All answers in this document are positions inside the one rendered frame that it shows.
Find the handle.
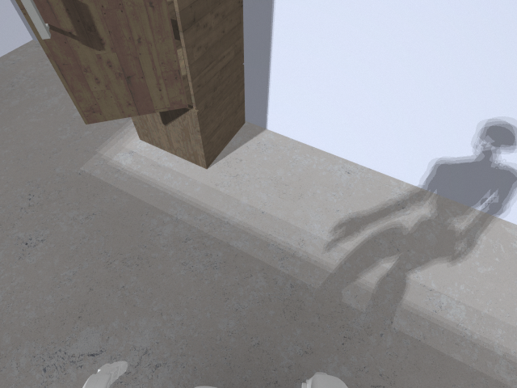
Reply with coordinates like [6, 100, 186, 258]
[21, 0, 51, 40]

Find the cupboard door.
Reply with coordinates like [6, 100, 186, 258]
[15, 0, 188, 124]

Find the robot left hand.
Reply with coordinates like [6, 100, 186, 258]
[83, 361, 128, 388]

